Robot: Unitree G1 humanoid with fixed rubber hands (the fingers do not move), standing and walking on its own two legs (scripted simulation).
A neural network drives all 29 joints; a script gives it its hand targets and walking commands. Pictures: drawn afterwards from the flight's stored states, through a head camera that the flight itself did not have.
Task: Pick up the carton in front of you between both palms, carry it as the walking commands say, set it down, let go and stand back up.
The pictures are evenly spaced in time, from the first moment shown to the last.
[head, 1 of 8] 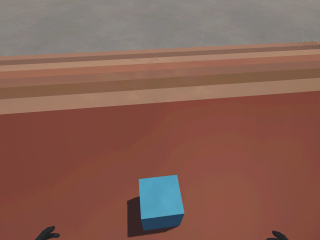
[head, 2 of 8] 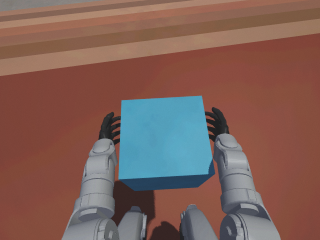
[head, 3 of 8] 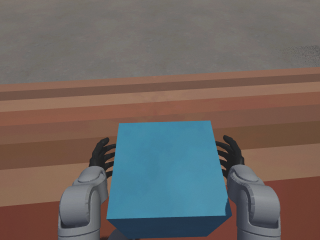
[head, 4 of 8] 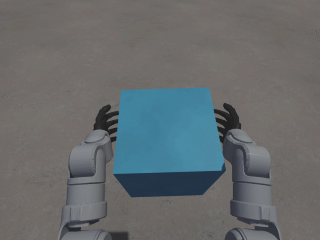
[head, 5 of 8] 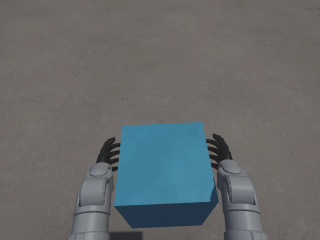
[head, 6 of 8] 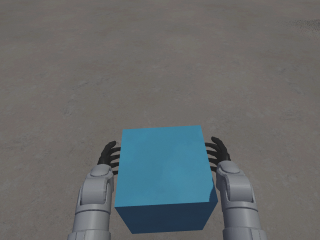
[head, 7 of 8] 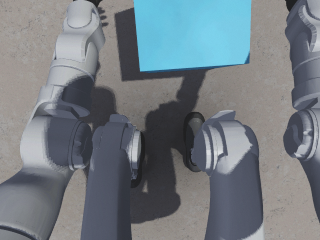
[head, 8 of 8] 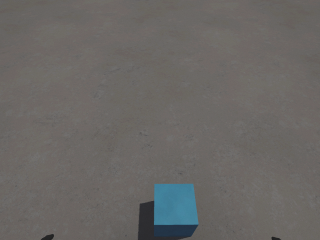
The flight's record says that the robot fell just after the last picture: no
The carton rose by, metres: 0.68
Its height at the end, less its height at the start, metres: -0.81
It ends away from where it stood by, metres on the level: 5.47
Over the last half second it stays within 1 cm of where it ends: yes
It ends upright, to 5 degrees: yes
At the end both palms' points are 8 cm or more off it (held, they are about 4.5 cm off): yes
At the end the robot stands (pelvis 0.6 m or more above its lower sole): yes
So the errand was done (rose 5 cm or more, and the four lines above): yes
